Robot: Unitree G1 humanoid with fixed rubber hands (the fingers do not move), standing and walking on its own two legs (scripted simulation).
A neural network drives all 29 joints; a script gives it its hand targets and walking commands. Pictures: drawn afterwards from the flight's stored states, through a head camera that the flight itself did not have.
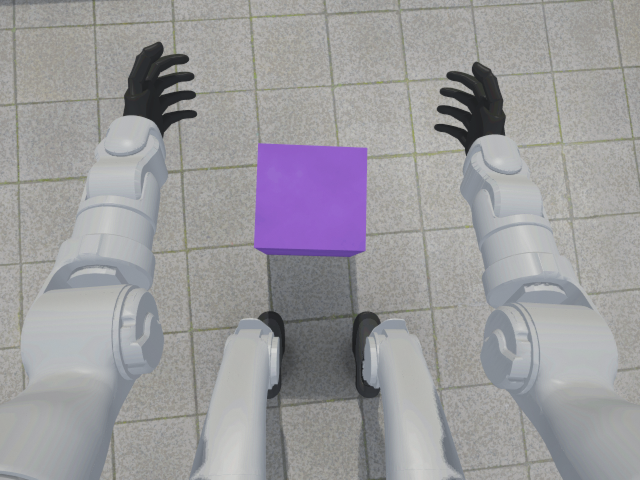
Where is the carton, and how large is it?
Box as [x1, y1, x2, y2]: [254, 143, 366, 256]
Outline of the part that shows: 258,143 254,247 266,254 350,256 365,250 366,148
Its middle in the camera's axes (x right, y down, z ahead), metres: -0.03 -0.08 +0.85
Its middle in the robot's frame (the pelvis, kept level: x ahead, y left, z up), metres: +0.48 +0.01 -0.50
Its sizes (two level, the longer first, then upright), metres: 0.210 0.200 0.250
